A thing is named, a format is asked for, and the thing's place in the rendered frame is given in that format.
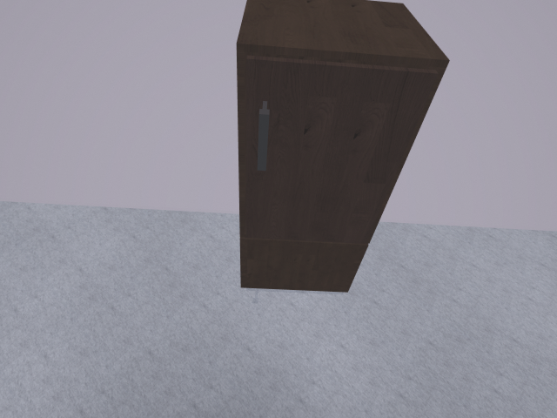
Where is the handle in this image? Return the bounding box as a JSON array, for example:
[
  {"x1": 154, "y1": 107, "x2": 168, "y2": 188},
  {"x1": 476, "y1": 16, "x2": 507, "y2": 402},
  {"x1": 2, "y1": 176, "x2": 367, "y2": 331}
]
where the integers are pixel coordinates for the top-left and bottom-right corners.
[{"x1": 258, "y1": 101, "x2": 270, "y2": 171}]

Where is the cupboard door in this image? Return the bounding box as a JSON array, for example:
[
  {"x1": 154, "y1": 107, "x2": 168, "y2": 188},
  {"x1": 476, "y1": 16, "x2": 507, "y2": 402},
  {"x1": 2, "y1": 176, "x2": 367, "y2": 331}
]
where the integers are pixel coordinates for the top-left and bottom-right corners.
[{"x1": 246, "y1": 55, "x2": 439, "y2": 244}]

